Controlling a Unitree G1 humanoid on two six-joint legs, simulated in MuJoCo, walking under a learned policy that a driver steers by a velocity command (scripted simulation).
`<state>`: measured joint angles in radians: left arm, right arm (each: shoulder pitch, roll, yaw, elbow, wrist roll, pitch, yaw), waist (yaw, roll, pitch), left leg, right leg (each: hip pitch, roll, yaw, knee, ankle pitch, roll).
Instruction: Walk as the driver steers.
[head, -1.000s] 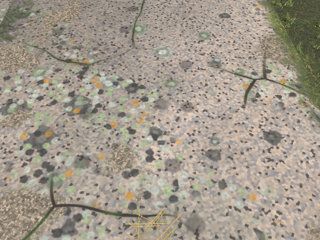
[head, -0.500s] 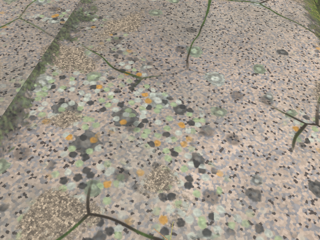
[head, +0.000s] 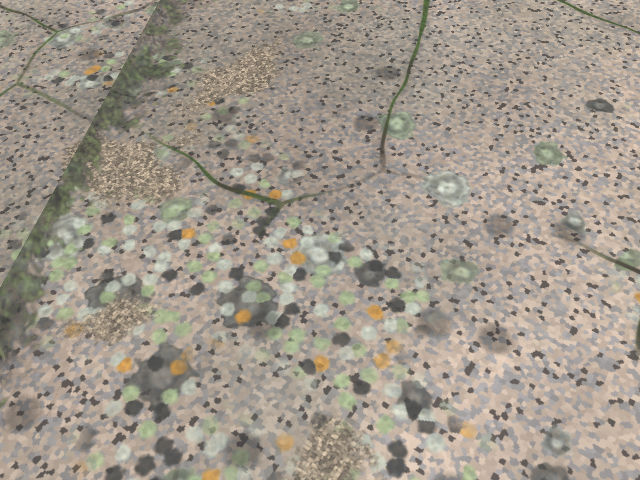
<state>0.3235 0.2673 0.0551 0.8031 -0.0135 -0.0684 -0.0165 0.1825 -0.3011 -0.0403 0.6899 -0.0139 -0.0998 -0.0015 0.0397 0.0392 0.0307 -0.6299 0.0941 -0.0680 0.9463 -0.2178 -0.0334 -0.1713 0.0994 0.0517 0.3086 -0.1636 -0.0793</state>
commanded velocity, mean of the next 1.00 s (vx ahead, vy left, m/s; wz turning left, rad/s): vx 0.50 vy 0.00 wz -0.25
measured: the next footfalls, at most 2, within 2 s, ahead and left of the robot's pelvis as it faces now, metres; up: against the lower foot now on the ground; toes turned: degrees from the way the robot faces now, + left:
left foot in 0.22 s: +0.32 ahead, +0.14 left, +0.00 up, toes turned -11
right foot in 0.72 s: +0.51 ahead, -0.19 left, +0.00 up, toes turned -22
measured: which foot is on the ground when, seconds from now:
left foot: up 0.00-0.20, down 0.22-0.72, up 0.74-1.00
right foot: down 0.00-0.22, up 0.24-0.70, down 0.72-1.00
